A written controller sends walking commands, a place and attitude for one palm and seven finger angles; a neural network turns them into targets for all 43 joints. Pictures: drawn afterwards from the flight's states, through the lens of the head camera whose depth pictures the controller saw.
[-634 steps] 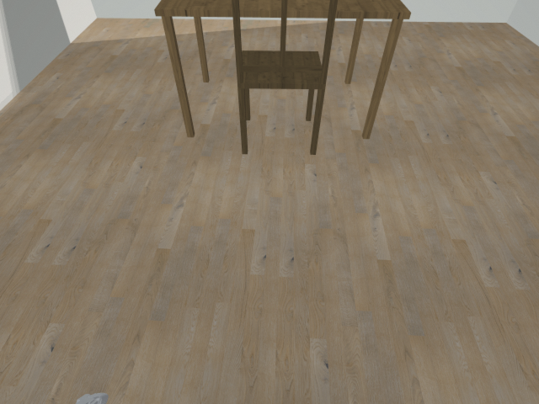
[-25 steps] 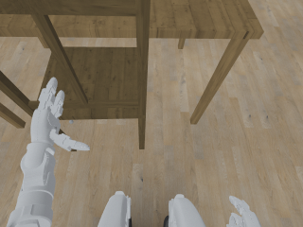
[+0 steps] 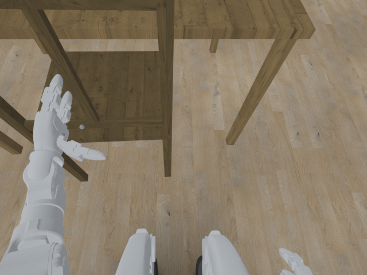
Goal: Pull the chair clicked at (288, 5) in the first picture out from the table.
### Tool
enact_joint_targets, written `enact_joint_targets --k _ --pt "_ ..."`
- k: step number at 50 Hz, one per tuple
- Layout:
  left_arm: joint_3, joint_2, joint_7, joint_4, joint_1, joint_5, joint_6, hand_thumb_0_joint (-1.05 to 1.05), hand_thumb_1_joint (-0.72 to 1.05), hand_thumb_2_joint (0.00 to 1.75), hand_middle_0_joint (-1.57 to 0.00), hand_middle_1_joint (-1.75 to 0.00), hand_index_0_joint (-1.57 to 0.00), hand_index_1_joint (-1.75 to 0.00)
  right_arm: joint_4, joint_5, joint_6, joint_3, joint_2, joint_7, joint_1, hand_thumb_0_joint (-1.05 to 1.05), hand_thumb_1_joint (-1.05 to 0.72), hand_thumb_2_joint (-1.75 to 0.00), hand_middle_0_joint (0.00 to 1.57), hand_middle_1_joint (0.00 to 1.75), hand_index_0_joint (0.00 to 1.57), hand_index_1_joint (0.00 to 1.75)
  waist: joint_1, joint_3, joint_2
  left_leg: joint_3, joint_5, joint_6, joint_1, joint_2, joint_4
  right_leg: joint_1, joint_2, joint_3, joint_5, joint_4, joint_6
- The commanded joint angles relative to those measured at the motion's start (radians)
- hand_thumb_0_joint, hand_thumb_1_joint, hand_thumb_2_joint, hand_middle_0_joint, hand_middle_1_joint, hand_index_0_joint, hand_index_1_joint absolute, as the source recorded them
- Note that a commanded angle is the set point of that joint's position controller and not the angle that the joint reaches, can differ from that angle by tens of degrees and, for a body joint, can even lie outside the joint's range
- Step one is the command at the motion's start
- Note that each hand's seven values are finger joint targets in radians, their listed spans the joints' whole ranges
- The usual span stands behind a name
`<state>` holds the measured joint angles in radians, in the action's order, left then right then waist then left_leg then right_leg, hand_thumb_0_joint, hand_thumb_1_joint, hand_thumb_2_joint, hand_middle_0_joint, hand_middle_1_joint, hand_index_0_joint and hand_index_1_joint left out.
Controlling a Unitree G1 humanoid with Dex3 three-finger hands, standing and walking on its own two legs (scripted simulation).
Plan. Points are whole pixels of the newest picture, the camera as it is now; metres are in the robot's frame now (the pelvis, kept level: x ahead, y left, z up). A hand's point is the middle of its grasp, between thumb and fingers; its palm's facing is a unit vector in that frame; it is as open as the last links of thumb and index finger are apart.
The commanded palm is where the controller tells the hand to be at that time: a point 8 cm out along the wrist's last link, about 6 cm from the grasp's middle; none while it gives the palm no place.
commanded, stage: push the fingers through the gap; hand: left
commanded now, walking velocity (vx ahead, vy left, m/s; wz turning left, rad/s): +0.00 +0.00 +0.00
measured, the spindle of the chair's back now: (72, 80) +0.52 +0.25 +0.05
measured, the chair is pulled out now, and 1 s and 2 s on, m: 0.00 0.00 0.00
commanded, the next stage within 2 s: hook a spindle and tug to test in 1.08 s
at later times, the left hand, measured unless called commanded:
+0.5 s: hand (85, 107) +0.46 +0.22 +0.03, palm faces +0.07 -1.00 -0.02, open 17.0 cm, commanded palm +0.44 +0.26 +0.03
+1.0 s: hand (84, 100) +0.48 +0.23 +0.03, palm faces +0.08 -1.00 -0.02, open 17.0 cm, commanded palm +0.46 +0.26 +0.03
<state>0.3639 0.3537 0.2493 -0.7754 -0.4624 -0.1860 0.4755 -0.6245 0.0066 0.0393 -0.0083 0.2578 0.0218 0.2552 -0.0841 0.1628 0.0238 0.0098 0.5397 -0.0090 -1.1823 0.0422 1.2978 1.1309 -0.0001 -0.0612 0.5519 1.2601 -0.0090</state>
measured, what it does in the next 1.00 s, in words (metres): stands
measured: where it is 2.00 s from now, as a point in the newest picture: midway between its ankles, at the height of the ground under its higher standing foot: outside the picture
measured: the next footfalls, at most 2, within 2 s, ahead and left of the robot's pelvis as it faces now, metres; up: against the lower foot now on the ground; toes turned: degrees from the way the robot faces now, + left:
none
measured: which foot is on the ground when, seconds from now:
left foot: down 0.00-1.00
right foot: down 0.00-1.00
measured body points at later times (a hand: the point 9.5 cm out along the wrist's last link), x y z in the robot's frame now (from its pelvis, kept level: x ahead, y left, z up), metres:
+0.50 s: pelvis +0.00 +0.00 -0.01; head +0.15 +0.02 +0.42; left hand +0.45 +0.27 +0.03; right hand +0.06 -0.27 -0.12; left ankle +0.03 +0.11 -0.62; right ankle +0.02 -0.12 -0.62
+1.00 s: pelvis +0.00 +0.01 +0.00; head +0.16 +0.03 +0.42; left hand +0.47 +0.28 +0.03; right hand +0.04 -0.26 -0.12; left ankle +0.03 +0.11 -0.62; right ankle +0.02 -0.12 -0.62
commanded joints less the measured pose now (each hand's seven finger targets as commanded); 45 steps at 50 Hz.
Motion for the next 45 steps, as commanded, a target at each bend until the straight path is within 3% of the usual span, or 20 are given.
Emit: enact_joint_targets --k 1,3,5,6,8,11,13,15,17,25,28,34,39,41,43,45 --pt "0.070 0.262 0.008 0.175 -0.307 -0.006 0.078 0.00 -0.50 0.30 -0.06 -0.08 -0.06 -0.08 0.083 -0.002 0.019 0.063 0.169 0.009 0.098 0.00 -0.90 -0.90 0.20 0.30 0.20 0.30 0.000 0.453 0.073 0.030 -0.332 -0.007 0.347 -0.020 -0.152 -0.210 -0.022 0.037 -0.290 -0.159 -0.017" --pt "0.047 0.244 0.013 0.151 -0.352 -0.005 0.074 0.00 -0.50 0.30 -0.06 -0.08 -0.06 -0.08 0.075 -0.003 0.014 0.060 0.167 0.007 0.101 0.00 -0.90 -0.90 0.20 0.30 0.20 0.30 -0.018 0.431 0.068 0.029 -0.314 -0.009 0.337 -0.020 -0.149 -0.197 -0.022 0.038 -0.281 -0.167 -0.013" --pt "0.053 0.252 0.014 0.143 -0.376 0.000 0.078 0.00 -0.50 0.30 -0.06 -0.08 -0.06 -0.08 0.071 -0.001 0.011 0.062 0.170 0.008 0.106 0.00 -0.90 -0.90 0.20 0.30 0.20 0.30 -0.014 0.443 0.089 0.032 -0.313 -0.008 0.349 -0.020 -0.148 -0.182 -0.021 0.037 -0.269 -0.164 -0.015" --pt "0.030 0.228 0.017 0.135 -0.398 -0.003 0.078 0.00 -0.50 0.30 -0.06 -0.08 -0.06 -0.08 0.069 -0.001 0.011 0.062 0.168 0.007 0.112 0.00 -0.90 -0.90 0.20 0.30 0.20 0.30 -0.031 0.440 0.081 0.037 -0.313 -0.010 0.361 -0.018 -0.147 -0.161 -0.024 0.032 -0.262 -0.164 -0.015" --pt "0.079 0.289 0.016 0.099 -0.420 -0.001 0.077 0.00 -0.50 0.30 -0.06 -0.08 -0.06 -0.08 0.060 0.000 0.005 0.061 0.176 0.010 0.118 0.00 -0.90 -0.90 0.20 0.30 0.20 0.30 -0.024 0.436 0.067 0.032 -0.293 -0.012 0.323 -0.019 -0.140 -0.181 -0.022 0.042 -0.258 -0.168 -0.012" --pt "0.107 0.324 0.018 0.080 -0.432 0.007 0.084 0.00 -0.50 0.30 -0.06 -0.08 -0.06 -0.08 0.063 0.004 -0.001 0.058 0.176 0.010 0.127 0.00 -0.90 -0.90 0.20 0.30 0.20 0.30 -0.017 0.457 0.061 0.032 -0.305 -0.015 0.313 -0.020 -0.135 -0.198 -0.024 0.043 -0.269 -0.158 -0.014" --pt "0.077 0.289 0.022 0.087 -0.457 0.009 0.086 0.00 -0.50 0.30 -0.06 -0.08 -0.06 -0.08 0.063 0.006 -0.005 0.058 0.171 0.006 0.128 0.00 -0.90 -0.90 0.20 0.30 0.20 0.30 -0.022 0.472 0.109 0.032 -0.331 -0.011 0.355 -0.020 -0.137 -0.177 -0.023 0.039 -0.282 -0.159 -0.014" --pt "0.068 0.284 0.023 0.068 -0.453 0.014 0.083 0.00 -0.50 0.30 -0.06 -0.08 -0.06 -0.08 0.060 0.006 -0.011 0.059 0.172 0.003 0.135 0.00 -0.90 -0.90 0.20 0.30 0.20 0.30 -0.024 0.472 0.110 0.039 -0.350 -0.009 0.374 -0.016 -0.139 -0.163 -0.026 0.034 -0.286 -0.158 -0.016" --pt "0.060 0.277 0.022 0.032 -0.489 0.015 0.077 0.00 -0.50 0.30 -0.06 -0.08 -0.06 -0.08 0.053 0.006 -0.016 0.058 0.176 0.002 0.141 0.00 -0.90 -0.90 0.20 0.30 0.20 0.30 -0.043 0.441 0.088 0.044 -0.335 -0.011 0.358 -0.014 -0.134 -0.137 -0.026 0.030 -0.272 -0.159 -0.013" --pt "0.119 0.361 0.010 0.022 -0.560 0.036 0.089 0.00 -0.50 0.30 -0.06 -0.08 -0.06 -0.08 0.052 0.017 -0.038 0.054 0.177 0.001 0.160 0.00 -0.90 -0.90 0.20 0.30 0.20 0.30 -0.033 0.502 0.113 0.040 -0.379 -0.013 0.357 -0.016 -0.119 -0.170 -0.026 0.036 -0.314 -0.144 -0.014" --pt "0.086 0.323 0.010 -0.031 -0.585 0.042 0.078 0.00 -0.50 0.30 -0.06 -0.08 -0.06 -0.08 0.046 0.017 -0.048 0.052 0.177 -0.003 0.166 0.00 -0.90 -0.90 0.20 0.30 0.20 0.30 -0.056 0.473 0.103 0.046 -0.367 -0.013 0.352 -0.013 -0.114 -0.128 -0.028 0.030 -0.295 -0.146 -0.011" --pt "0.110 0.375 0.001 -0.067 -0.670 0.058 0.076 0.00 -0.50 0.30 -0.06 -0.08 -0.06 -0.08 0.042 0.022 -0.066 0.048 0.186 0.000 0.182 0.00 -0.90 -0.90 0.20 0.30 0.20 0.30 -0.070 0.484 0.112 0.052 -0.364 -0.015 0.349 -0.011 -0.104 -0.115 -0.030 0.029 -0.286 -0.144 -0.012" --pt "0.133 0.402 0.007 -0.058 -0.631 0.060 0.076 0.00 -0.50 0.30 -0.06 -0.08 -0.06 -0.08 0.054 0.023 -0.083 0.047 0.188 -0.004 0.188 0.00 -0.90 -0.90 0.20 0.30 0.20 0.30 -0.056 0.528 0.117 0.047 -0.394 -0.016 0.351 -0.011 -0.103 -0.154 -0.031 0.032 -0.324 -0.138 -0.012" --pt "0.113 0.379 0.011 -0.026 -0.617 0.059 0.078 0.00 -0.50 0.30 -0.06 -0.08 -0.06 -0.08 0.062 0.022 -0.089 0.048 0.185 -0.009 0.188 0.00 -0.90 -0.90 0.20 0.30 0.20 0.30 -0.052 0.553 0.147 0.054 -0.431 -0.011 0.396 -0.009 -0.113 -0.150 -0.032 0.024 -0.338 -0.134 -0.016" --pt "0.121 0.377 0.008 -0.017 -0.592 0.051 0.072 0.00 -0.50 0.30 -0.06 -0.08 -0.06 -0.08 0.060 0.019 -0.095 0.050 0.185 -0.012 0.186 0.00 -0.90 -0.90 0.20 0.30 0.20 0.30 -0.047 0.541 0.139 0.054 -0.441 -0.010 0.405 -0.007 -0.116 -0.152 -0.033 0.022 -0.345 -0.144 -0.014" --pt "0.120 0.376 0.008 -0.034 -0.590 0.048 0.063 0.00 -0.50 0.30 -0.06 -0.08 -0.06 -0.08 0.056 0.017 -0.098 0.048 0.184 -0.011 0.183 0.00 -0.90 -0.90 0.20 0.30 0.20 0.30 -0.059 0.501 0.108 0.047 -0.399 -0.015 0.357 -0.008 -0.118 -0.164 -0.034 0.027 -0.332 -0.153 -0.010"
